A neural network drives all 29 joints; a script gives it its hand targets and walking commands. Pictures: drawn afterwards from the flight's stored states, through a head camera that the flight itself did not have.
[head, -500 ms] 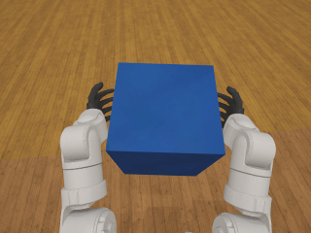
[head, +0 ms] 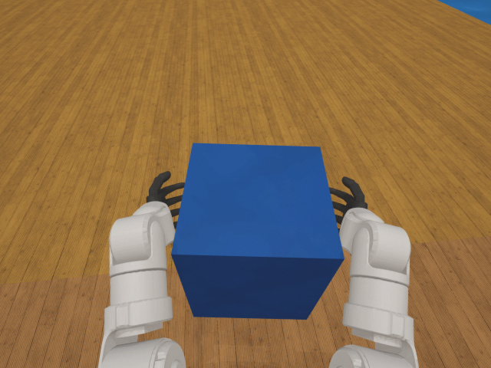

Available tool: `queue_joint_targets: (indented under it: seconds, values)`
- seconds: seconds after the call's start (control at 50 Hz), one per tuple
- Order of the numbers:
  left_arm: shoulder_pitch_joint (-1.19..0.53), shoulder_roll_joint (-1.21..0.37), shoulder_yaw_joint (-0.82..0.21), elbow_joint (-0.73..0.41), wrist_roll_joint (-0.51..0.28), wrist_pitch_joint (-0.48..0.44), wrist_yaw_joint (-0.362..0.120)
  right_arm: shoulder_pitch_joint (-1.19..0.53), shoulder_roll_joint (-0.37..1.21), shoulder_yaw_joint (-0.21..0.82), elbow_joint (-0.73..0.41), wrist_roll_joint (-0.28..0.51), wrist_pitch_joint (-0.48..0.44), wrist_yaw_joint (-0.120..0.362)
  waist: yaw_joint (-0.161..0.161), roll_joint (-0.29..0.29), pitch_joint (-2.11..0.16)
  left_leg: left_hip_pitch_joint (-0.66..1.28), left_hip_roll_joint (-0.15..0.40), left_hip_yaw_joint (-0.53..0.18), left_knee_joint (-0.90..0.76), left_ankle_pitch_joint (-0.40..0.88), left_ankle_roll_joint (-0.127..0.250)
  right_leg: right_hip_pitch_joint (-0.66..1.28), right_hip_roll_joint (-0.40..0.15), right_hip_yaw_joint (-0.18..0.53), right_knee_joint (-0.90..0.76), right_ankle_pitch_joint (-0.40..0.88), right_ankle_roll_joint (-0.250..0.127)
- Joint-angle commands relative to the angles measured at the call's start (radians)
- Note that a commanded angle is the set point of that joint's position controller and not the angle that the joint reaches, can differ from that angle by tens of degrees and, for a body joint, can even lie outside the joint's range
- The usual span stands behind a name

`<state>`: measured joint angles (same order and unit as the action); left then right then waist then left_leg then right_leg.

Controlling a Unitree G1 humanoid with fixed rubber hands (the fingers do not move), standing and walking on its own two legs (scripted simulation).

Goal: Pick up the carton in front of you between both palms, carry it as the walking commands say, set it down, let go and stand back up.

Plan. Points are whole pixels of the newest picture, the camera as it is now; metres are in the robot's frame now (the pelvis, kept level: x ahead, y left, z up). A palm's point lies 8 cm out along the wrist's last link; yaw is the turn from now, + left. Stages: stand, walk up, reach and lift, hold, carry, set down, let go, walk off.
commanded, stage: carry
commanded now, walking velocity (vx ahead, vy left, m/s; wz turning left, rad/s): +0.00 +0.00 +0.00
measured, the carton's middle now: (253, 236) +0.33 +0.00 +0.05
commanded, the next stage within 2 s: none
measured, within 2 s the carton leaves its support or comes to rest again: neither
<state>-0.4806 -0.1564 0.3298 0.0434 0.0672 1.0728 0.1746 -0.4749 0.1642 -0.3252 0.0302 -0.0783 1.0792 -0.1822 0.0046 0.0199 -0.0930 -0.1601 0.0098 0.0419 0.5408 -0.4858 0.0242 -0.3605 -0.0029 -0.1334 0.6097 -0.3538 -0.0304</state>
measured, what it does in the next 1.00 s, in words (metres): lifts its left foot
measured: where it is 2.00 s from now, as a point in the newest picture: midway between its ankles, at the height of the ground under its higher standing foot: (244, 272)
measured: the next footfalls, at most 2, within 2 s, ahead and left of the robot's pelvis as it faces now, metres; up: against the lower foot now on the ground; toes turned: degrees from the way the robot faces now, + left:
left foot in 1.14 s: +0.30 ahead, +0.11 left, +0.03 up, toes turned +6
right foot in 1.62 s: +0.61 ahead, -0.09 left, +0.05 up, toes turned -8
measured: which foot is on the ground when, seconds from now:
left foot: down 0.00-0.72, up 0.74-1.00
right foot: down 0.00-1.00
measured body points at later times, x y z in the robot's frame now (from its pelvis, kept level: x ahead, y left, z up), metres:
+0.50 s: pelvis -0.03 +0.00 +0.01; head -0.06 +0.00 +0.45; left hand +0.30 +0.16 +0.11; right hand +0.30 -0.15 +0.11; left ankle -0.08 +0.10 -0.73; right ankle +0.03 -0.09 -0.72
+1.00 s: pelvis +0.08 -0.01 +0.02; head +0.07 -0.02 +0.47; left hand +0.42 +0.16 +0.15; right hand +0.43 -0.16 +0.15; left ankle +0.14 +0.12 -0.66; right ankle +0.02 -0.09 -0.73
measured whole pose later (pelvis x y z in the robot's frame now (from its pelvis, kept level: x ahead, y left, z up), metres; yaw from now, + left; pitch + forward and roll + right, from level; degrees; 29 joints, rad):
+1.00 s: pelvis +0.08 -0.01 +0.02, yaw +0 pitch +5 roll +1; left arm -0.51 -0.13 0.28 -0.08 0.01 1.08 0.21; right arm -0.52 0.14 -0.31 -0.09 -0.02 1.08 -0.23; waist 0.05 0.00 -0.10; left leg -0.66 0.05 0.06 0.95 -0.33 0.03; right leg -0.20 0.01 -0.11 0.41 -0.37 -0.05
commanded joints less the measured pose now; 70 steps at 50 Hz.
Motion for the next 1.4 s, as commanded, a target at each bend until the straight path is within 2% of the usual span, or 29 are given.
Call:
queue_joint_targets:
  seconds: [0.0, 0.46, 0.5, 0.54, 0.58, 0.62, 0.66, 0.68, 0.7, 0.72, 0.74, 0.76, 0.8, 0.84, 0.88, 0.94, 1.04, 1.06, 1.08, 1.1, 1.12, 1.14, 1.16, 1.18, 1.2, 1.22, 1.24, 1.28, 1.38]
  values:
    - [-0.604, -0.789, -0.610, -0.053, -0.130, -0.049, -0.001, -0.606, 0.782, 0.611, -0.054, 0.131, -0.055, 0.002, -0.007, -0.006, -0.335, 0.039, 0.104, -0.071, -0.042, 0.503, 0.018, 0.232, -0.121, 0.129, -0.043, 0.467, -0.042]
    - [-0.549, -0.741, -0.593, -0.032, -0.119, -0.059, 0.011, -0.557, 0.740, 0.602, -0.035, 0.130, -0.068, -0.008, -0.006, -0.008, -0.261, -0.045, 0.102, -0.090, -0.129, 0.246, 0.028, 0.207, -0.130, 0.140, -0.137, 0.266, -0.029]
    - [-0.566, -0.745, -0.596, -0.046, -0.129, -0.060, 0.011, -0.577, 0.741, 0.605, -0.049, 0.138, -0.070, -0.009, -0.006, 0.006, -0.259, -0.057, 0.094, -0.101, -0.164, 0.038, 0.047, 0.190, -0.102, 0.123, -0.143, 0.015, -0.033]
    - [-0.596, -0.739, -0.602, -0.075, -0.139, -0.062, 0.013, -0.603, 0.736, 0.608, -0.068, 0.147, -0.070, -0.012, -0.018, 0.031, -0.195, -0.089, 0.114, -0.168, -0.211, -0.223, 0.088, 0.090, -0.074, 0.118, -0.127, -0.245, -0.031]
    - [-0.624, -0.722, -0.604, -0.099, -0.151, -0.061, 0.019, -0.630, 0.717, 0.611, -0.092, 0.161, -0.068, -0.017, -0.040, 0.092, -0.147, -0.078, 0.174, -0.272, -0.281, -0.317, 0.123, 0.002, -0.022, 0.052, -0.012, -0.197, -0.016]
    - [-0.635, -0.689, -0.603, -0.118, -0.166, -0.056, 0.027, -0.642, 0.684, 0.617, -0.123, 0.180, -0.066, -0.025, -0.037, 0.136, -0.136, -0.049, 0.235, -0.331, -0.301, -0.336, 0.159, -0.044, 0.004, 0.001, 0.076, -0.095, -0.011]
    - [-0.622, -0.648, -0.582, -0.113, -0.168, -0.044, 0.037, -0.644, 0.644, 0.620, -0.146, 0.188, -0.055, -0.037, -0.010, 0.102, -0.154, -0.085, 0.214, -0.262, -0.234, -0.304, 0.157, 0.058, 0.010, -0.008, -0.025, -0.096, -0.019]
    - [-0.612, -0.631, -0.570, -0.104, -0.167, -0.036, 0.042, -0.632, 0.627, 0.615, -0.152, 0.189, -0.047, -0.042, 0.000, 0.051, -0.177, -0.167, 0.168, -0.196, -0.172, -0.274, 0.129, 0.184, -0.001, 0.030, -0.064, -0.102, -0.033]
    - [-0.585, -0.612, -0.560, -0.091, -0.164, -0.030, 0.048, -0.637, 0.613, 0.612, -0.162, 0.191, -0.037, -0.046, 0.022, -0.074, -0.185, -0.282, 0.088, -0.085, -0.001, -0.196, 0.077, 0.286, -0.102, 0.226, -0.180, -0.217, -0.071]
    - [-0.561, -0.589, -0.549, -0.081, -0.163, -0.021, 0.054, -0.637, 0.599, 0.606, -0.161, 0.194, -0.027, -0.050, 0.030, -0.232, -0.209, -0.421, -0.002, 0.035, 0.219, -0.098, 0.035, 0.408, -0.257, 0.522, -0.336, -0.329, -0.141]
    - [-0.551, -0.579, -0.545, -0.083, -0.162, -0.012, 0.060, -0.643, 0.583, 0.593, -0.150, 0.203, -0.018, -0.053, 0.045, -0.288, -0.199, -0.580, -0.042, 0.038, 0.350, -0.135, 0.032, 0.495, -0.359, 0.718, -0.391, -0.263, -0.219]
    - [-0.563, -0.577, -0.549, -0.099, -0.165, -0.005, 0.062, -0.646, 0.590, 0.589, -0.132, 0.212, -0.013, -0.056, 0.055, -0.178, -0.198, -0.630, -0.006, -0.010, 0.468, -0.148, 0.040, 0.498, -0.386, 0.737, -0.353, -0.136, -0.258]
    - [-0.610, -0.602, -0.584, -0.142, -0.195, 0.000, 0.053, -0.607, 0.616, 0.564, -0.098, 0.207, -0.010, -0.056, 0.050, -0.043, -0.271, -0.671, 0.039, -0.029, 0.590, -0.067, 0.043, 0.513, -0.353, 0.614, -0.303, -0.041, -0.237]
    - [-0.675, -0.638, -0.615, -0.201, -0.230, -0.009, 0.039, -0.613, 0.638, 0.550, -0.105, 0.190, -0.012, -0.052, 0.041, -0.070, -0.279, -0.656, 0.052, -0.021, 0.581, 0.033, 0.032, 0.470, -0.294, 0.476, -0.325, -0.052, -0.190]
    - [-0.691, -0.653, -0.628, -0.225, -0.244, -0.015, 0.031, -0.625, 0.641, 0.549, -0.126, 0.174, -0.016, -0.049, 0.038, -0.101, -0.260, -0.648, 0.054, -0.006, 0.543, 0.124, 0.014, 0.427, -0.263, 0.390, -0.352, -0.010, -0.184]
    - [-0.656, -0.644, -0.631, -0.228, -0.241, -0.015, 0.030, -0.607, 0.617, 0.551, -0.148, 0.156, -0.015, -0.050, 0.046, -0.098, -0.251, -0.621, 0.052, 0.026, 0.416, 0.175, -0.004, 0.404, -0.251, 0.303, -0.349, 0.139, -0.192]
    - [-0.611, -0.630, -0.631, -0.222, -0.227, -0.007, 0.028, -0.590, 0.601, 0.564, -0.169, 0.156, -0.008, -0.046, 0.051, -0.187, -0.236, -0.457, -0.007, 0.119, 0.187, 0.182, 0.020, 0.361, -0.221, 0.196, -0.280, 0.325, -0.148]
    - [-0.611, -0.629, -0.631, -0.221, -0.225, -0.006, 0.027, -0.591, 0.602, 0.567, -0.172, 0.158, -0.006, -0.044, 0.032, -0.198, -0.245, -0.363, -0.031, 0.148, 0.136, 0.175, 0.032, 0.323, -0.214, 0.166, -0.242, 0.382, -0.129]
    - [-0.613, -0.631, -0.633, -0.220, -0.223, -0.004, 0.027, -0.586, 0.605, 0.568, -0.169, 0.161, -0.005, -0.043, -0.012, -0.188, -0.278, -0.193, -0.074, 0.193, 0.067, 0.207, 0.044, 0.257, -0.197, 0.112, -0.138, 0.475, -0.101]
    - [-0.604, -0.630, -0.635, -0.217, -0.218, -0.001, 0.028, -0.565, 0.604, 0.564, -0.153, 0.162, -0.004, -0.042, -0.061, -0.128, -0.346, 0.047, -0.095, 0.207, 0.016, 0.217, 0.060, 0.166, -0.161, 0.042, 0.029, 0.560, -0.065]
    - [-0.602, -0.622, -0.628, -0.220, -0.208, 0.003, 0.028, -0.529, 0.596, 0.557, -0.138, 0.162, -0.003, -0.042, -0.108, 0.019, -0.430, 0.286, 0.055, -0.038, -0.030, 0.067, 0.093, 0.000, -0.118, 0.002, 0.292, 0.392, -0.009]
    - [-0.574, -0.627, -0.617, -0.204, -0.202, 0.007, 0.029, -0.529, 0.579, 0.555, -0.136, 0.161, -0.004, -0.045, -0.081, 0.281, -0.453, 0.438, 0.353, -0.628, -0.202, -0.079, 0.222, -0.316, 0.037, 0.047, 0.531, -0.100, 0.036]
    - [-0.598, -0.609, -0.602, -0.225, -0.195, 0.003, 0.033, -0.543, 0.610, 0.579, -0.155, 0.182, -0.007, -0.041, -0.080, 0.259, -0.429, 0.422, 0.375, -0.760, -0.250, -0.035, 0.290, -0.431, 0.045, 0.142, 0.709, -0.192, 0.008]
    - [-0.617, -0.629, -0.599, -0.229, -0.190, 0.002, 0.036, -0.589, 0.633, 0.609, -0.202, 0.204, -0.011, -0.032, -0.080, 0.149, -0.385, 0.374, 0.368, -0.675, -0.194, 0.095, 0.296, -0.489, -0.001, 0.167, 0.808, -0.159, -0.015]
    - [-0.613, -0.645, -0.588, -0.231, -0.183, -0.001, 0.037, -0.636, 0.667, 0.646, -0.238, 0.233, -0.017, -0.020, -0.080, 0.049, -0.362, 0.309, 0.339, -0.565, -0.151, 0.218, 0.274, -0.500, -0.031, 0.166, 0.833, -0.124, -0.027]
    - [-0.604, -0.656, -0.581, -0.227, -0.173, -0.006, 0.038, -0.675, 0.689, 0.674, -0.271, 0.261, -0.025, -0.010, -0.067, -0.006, -0.350, 0.248, 0.306, -0.465, -0.153, 0.258, 0.232, -0.477, -0.055, 0.173, 0.786, -0.075, -0.030]
    - [-0.594, -0.661, -0.580, -0.234, -0.164, -0.014, 0.037, -0.698, 0.705, 0.699, -0.301, 0.284, -0.036, -0.002, -0.051, 0.020, -0.351, 0.213, 0.282, -0.392, -0.171, 0.254, 0.202, -0.449, -0.069, 0.167, 0.741, -0.044, -0.026]
    - [-0.580, -0.656, -0.590, -0.257, -0.149, -0.028, 0.042, -0.697, 0.709, 0.717, -0.333, 0.299, -0.051, 0.005, -0.050, 0.068, -0.356, 0.201, 0.258, -0.322, -0.191, 0.286, 0.187, -0.436, -0.068, 0.136, 0.691, -0.006, -0.018]
    - [-0.536, -0.585, -0.605, -0.299, -0.147, -0.032, 0.059, -0.602, 0.621, 0.699, -0.347, 0.294, -0.052, -0.009, -0.070, 0.071, -0.325, 0.294, 0.244, -0.219, -0.213, 0.434, 0.221, -0.545, -0.084, 0.092, 0.515, 0.070, 0.013]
